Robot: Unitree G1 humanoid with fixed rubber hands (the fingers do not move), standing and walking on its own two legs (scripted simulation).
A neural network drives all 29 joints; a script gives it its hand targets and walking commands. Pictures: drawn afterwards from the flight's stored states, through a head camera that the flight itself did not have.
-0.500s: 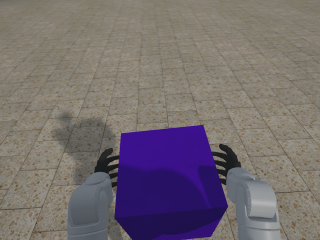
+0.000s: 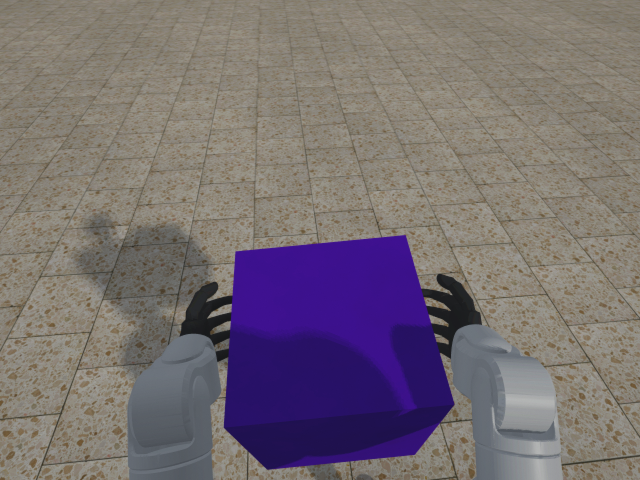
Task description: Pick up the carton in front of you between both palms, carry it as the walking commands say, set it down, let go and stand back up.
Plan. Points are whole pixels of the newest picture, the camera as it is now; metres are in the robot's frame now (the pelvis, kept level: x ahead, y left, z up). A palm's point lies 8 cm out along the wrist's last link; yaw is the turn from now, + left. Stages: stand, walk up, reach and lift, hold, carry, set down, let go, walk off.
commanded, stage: carry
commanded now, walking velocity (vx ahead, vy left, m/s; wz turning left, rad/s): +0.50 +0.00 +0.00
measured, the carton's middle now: (331, 360) +0.29 +0.00 +0.01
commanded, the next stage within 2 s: none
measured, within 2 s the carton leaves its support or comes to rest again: neither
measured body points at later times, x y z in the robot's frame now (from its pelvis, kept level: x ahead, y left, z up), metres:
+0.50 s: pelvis +0.32 -0.02 +0.00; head +0.32 -0.02 +0.45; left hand +0.59 +0.14 +0.08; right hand +0.60 -0.16 +0.08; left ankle +0.46 +0.12 -0.72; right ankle +0.21 -0.12 -0.75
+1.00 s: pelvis +0.64 +0.01 -0.01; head +0.64 +0.02 +0.44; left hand +0.92 +0.17 +0.08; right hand +0.92 -0.13 +0.08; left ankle +0.50 +0.10 -0.75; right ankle +0.79 -0.12 -0.71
